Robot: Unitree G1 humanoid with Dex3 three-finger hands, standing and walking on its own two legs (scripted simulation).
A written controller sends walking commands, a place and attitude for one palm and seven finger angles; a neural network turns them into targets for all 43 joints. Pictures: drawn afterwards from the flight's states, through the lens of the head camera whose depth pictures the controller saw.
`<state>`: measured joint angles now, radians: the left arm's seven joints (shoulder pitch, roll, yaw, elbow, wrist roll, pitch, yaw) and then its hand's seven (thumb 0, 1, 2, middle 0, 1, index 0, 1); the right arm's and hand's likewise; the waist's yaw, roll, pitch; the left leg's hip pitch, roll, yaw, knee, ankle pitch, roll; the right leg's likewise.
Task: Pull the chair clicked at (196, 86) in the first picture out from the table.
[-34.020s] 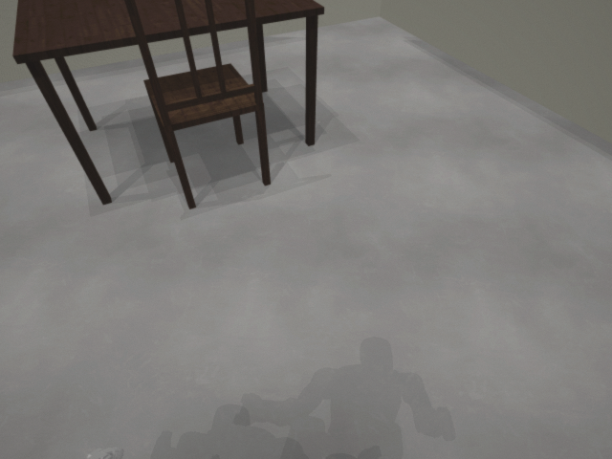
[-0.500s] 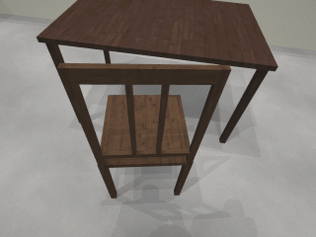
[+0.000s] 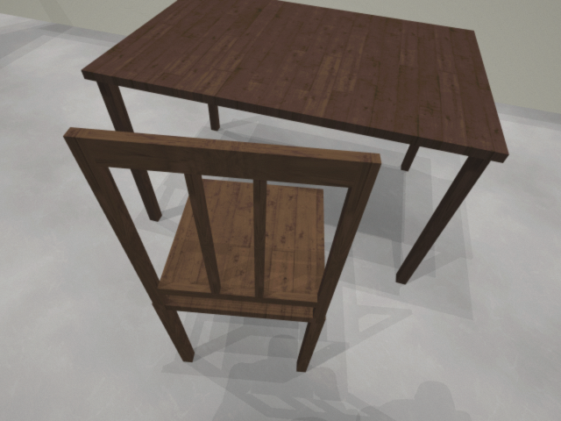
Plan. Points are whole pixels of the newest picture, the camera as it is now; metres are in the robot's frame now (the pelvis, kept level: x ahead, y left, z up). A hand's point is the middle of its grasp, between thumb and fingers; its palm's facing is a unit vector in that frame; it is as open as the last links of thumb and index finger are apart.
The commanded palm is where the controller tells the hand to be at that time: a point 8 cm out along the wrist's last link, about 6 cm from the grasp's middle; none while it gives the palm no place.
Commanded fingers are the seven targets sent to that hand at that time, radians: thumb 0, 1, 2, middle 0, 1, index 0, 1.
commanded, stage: come to a stop and stand still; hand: left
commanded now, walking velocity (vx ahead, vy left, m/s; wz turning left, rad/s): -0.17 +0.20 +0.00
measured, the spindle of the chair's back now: (206, 243) +0.41 +0.17 -0.05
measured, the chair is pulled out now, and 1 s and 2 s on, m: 0.27 0.27 0.27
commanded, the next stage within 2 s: look again from close up in 1.14 s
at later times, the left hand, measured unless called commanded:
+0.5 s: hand out of the picture -0.04 +0.19 -0.17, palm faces +0.07 -0.97 -0.22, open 7.3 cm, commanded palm none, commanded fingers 0.00 0.90 0.90 -0.20 -0.30 -0.20 -0.30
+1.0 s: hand out of the picture -0.04 +0.13 -0.16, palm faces +0.04 -0.99 -0.12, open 7.3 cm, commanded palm none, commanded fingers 0.00 0.90 0.90 -0.20 -0.30 -0.20 -0.30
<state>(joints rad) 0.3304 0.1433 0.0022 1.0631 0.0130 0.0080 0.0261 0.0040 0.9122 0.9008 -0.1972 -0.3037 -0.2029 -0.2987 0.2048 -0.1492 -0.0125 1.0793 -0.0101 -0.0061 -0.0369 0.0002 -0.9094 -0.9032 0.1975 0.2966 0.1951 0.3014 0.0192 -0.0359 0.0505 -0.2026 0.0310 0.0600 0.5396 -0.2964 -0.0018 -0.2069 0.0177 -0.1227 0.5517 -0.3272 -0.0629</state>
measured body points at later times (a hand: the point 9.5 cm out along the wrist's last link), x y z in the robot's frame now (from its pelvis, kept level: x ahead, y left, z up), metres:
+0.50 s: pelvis -0.03 +0.00 +0.01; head -0.04 +0.01 +0.46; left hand -0.05 +0.25 -0.15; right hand -0.01 -0.22 -0.15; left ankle -0.04 +0.13 -0.73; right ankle -0.02 -0.07 -0.73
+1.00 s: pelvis -0.01 +0.00 +0.01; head +0.01 +0.00 +0.46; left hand -0.04 +0.19 -0.15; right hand -0.04 -0.19 -0.16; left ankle -0.04 +0.13 -0.73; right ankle -0.01 -0.07 -0.73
